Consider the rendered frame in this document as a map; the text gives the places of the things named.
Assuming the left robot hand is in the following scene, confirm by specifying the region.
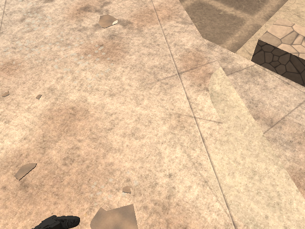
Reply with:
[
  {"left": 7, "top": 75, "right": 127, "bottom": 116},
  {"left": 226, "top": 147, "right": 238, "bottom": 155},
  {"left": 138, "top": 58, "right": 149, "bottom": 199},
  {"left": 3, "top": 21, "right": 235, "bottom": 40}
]
[{"left": 31, "top": 215, "right": 80, "bottom": 229}]

